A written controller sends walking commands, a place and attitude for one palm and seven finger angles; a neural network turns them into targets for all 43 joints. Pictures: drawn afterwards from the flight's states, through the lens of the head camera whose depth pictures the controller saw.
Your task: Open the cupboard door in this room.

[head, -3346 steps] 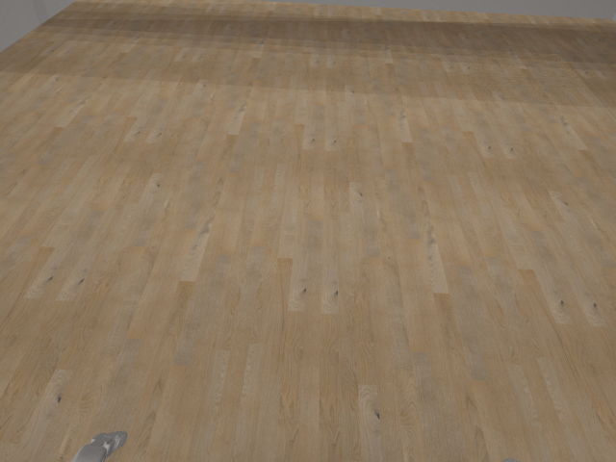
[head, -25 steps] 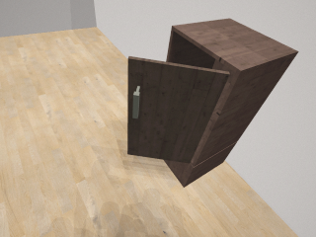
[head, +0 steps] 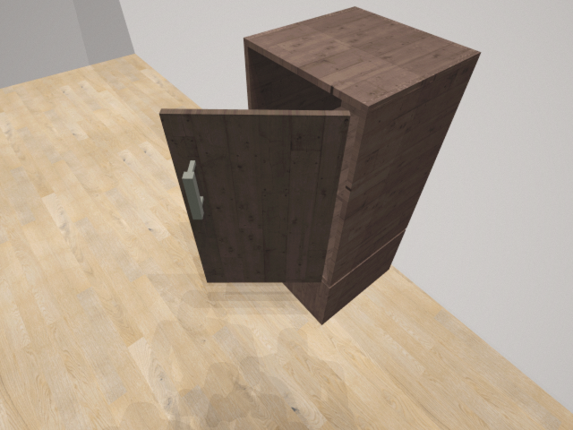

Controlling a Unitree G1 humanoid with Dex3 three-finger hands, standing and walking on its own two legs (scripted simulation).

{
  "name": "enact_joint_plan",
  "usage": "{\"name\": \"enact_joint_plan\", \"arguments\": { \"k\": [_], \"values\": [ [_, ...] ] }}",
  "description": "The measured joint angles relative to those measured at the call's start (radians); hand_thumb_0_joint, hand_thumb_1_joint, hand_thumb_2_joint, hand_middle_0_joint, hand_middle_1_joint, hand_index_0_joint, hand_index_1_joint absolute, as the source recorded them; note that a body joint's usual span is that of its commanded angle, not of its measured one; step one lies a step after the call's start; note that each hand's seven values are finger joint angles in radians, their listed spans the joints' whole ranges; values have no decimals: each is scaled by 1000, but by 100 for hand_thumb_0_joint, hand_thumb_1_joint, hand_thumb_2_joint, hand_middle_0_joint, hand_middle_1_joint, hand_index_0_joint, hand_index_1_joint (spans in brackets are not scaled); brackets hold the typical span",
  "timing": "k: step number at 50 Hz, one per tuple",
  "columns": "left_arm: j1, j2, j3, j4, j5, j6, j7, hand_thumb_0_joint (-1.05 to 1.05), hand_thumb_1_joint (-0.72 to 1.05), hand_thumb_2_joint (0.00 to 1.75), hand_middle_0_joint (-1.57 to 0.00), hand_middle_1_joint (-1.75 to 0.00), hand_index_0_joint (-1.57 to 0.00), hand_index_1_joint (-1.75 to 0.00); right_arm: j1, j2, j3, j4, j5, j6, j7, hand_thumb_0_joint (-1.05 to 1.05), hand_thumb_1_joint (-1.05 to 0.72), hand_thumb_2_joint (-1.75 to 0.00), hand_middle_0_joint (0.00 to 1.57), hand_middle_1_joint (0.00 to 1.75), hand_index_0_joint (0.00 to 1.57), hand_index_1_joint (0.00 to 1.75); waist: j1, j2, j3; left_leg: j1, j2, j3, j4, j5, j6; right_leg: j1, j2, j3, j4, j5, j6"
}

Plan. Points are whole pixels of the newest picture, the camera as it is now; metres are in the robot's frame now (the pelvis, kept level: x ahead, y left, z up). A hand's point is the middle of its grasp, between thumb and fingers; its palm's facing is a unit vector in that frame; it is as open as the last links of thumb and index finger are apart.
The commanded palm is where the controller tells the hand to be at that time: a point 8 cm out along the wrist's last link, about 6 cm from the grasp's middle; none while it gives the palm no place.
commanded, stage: shuffle to correct the standing spot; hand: left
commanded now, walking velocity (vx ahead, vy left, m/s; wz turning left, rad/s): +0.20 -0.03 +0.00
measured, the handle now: (195, 190) +0.59 +0.21 -0.04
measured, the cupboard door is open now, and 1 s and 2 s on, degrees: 51 51 51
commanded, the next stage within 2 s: come to a stop and stand still in 0.10 s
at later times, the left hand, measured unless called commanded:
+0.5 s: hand out of the picture +0.04 +0.14 -0.18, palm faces +0.08 -0.99 -0.12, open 7.3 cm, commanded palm none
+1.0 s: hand out of the picture +0.06 +0.16 -0.17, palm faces +0.03 -0.98 -0.18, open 7.3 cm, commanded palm none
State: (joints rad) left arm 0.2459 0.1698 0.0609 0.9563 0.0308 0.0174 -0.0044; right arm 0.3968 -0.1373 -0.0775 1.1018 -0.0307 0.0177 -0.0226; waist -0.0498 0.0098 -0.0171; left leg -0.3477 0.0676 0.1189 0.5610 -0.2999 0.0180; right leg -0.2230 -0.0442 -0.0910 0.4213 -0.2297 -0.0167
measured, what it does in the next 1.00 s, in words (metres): steps on the spot: left foot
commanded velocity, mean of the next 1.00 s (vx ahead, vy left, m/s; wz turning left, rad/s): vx -0.02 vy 0.00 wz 0.00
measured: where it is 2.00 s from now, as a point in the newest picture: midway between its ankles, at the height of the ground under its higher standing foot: outside the picture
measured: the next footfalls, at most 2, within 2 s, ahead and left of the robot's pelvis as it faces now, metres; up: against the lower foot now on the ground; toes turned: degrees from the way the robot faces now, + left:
left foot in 0.28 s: +0.14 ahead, +0.09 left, +0.00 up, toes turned +7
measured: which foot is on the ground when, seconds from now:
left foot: up 0.00-0.26, down 0.28-1.00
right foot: down 0.00-1.00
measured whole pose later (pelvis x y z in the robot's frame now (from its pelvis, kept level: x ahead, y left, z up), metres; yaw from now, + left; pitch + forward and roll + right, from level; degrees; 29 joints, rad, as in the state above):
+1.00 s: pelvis +0.05 -0.01 +0.00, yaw +1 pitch -2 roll +0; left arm 0.28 0.16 0.01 1.05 0.02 0.01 0.03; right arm 0.25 -0.15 -0.02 1.11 -0.01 0.03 -0.02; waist -0.01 -0.01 0.04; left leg -0.24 0.02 0.12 0.42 -0.15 0.04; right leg -0.16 -0.03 -0.07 0.43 -0.24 0.01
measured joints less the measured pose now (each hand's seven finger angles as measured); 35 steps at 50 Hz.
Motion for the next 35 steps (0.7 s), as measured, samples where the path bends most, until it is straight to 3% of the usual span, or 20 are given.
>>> {"name": "enact_joint_plan", "arguments": {
  "k": [2, 4, 6, 11, 14, 17, 19, 22, 25, 35],
  "values": [
    [18, -19, -2, 8, -2, -11, 20, 1, 93, 90, -19, -30, -20, -30, -10, -16, -2, 1, 1, 15, 5, 1, -91, -90, 20, 30, 20, 30, 12, 13, 6, -74, -3, -35, 202, -97, 2, 17, 12, -15, 0, 12, 1],
    [49, -22, -4, 24, -4, -23, 27, 0, 94, 90, -20, -30, -20, -30, -23, -28, -3, -8, -1, 20, 15, 1, -91, -90, 20, 30, 20, 30, 20, 14, 6, -133, -3, -40, 355, -80, 0, 44, 18, -22, -20, 8, 0],
    [78, -24, -9, 48, -3, -29, 29, 0, 94, 90, -20, -30, -20, -30, -38, -34, -5, -26, 0, 18, 22, 1, -91, -90, 20, 30, 20, 30, 18, 11, 7, -161, 1, -35, 413, -44, -5, 71, 24, -30, -40, 6, 2],
    [131, -31, -22, 92, 3, -32, 23, 1, 93, 90, -20, -30, -20, -30, -82, -24, 3, -67, 6, -5, 27, 1, -91, -90, 20, 30, 20, 30, 38, -7, 23, -89, 4, -21, 214, -24, -7, 99, 35, -38, -21, -33, 4],
    [160, -40, -29, 107, -4, -28, 17, 1, 92, 90, -20, -30, -20, -30, -102, -17, 20, -80, 9, -36, 18, 1, -91, -90, 20, 30, 20, 30, 54, -7, 34, 15, -5, -25, 9, 82, -4, 84, 42, -37, 67, -99, 17],
    [152, -41, -34, 125, -9, -10, 19, 1, 92, 90, -20, -30, -20, -30, -136, 1, 31, -72, 10, -42, -6, 1, -93, -90, 20, 30, 20, 30, 69, -55, 53, 31, -37, 4, 25, 65, 33, 32, 10, 5, 208, -210, 9],
    [136, -48, -40, 130, -12, -1, 23, 1, 92, 90, -20, -30, -20, -30, -156, 3, 41, -66, 12, -39, -18, 1, -94, -90, 20, 30, 20, 30, 73, -65, 63, 55, -53, 15, -9, 59, 41, 7, -3, 22, 239, -218, 10],
    [107, -57, -49, 122, -13, -7, 25, 1, 92, 90, -20, -30, -20, -30, -186, 0, 48, -52, 20, -29, -29, 1, -95, -90, 20, 30, 20, 30, 75, -62, 82, 73, -72, 14, -43, 76, 39, 23, -17, 38, 128, -67, 22],
    [85, -68, -53, 111, -10, -9, 29, 1, 92, 90, -20, -30, -20, -30, -214, -9, 40, -41, 29, -13, -29, 1, -96, -90, 20, 30, 20, 30, 77, -34, 87, 80, -61, 6, -57, 81, 30, 41, -4, 32, 92, -69, 37],
    [33, -21, -40, 66, -5, 2, 41, 2, 92, 90, -20, -30, -20, -30, -243, -12, 30, -56, 26, 8, -13, 0, -94, -90, 20, 30, 20, 30, 58, -16, 87, 76, -38, 7, -61, 97, 13, 33, 19, 34, 89, -63, 20]
  ]
}}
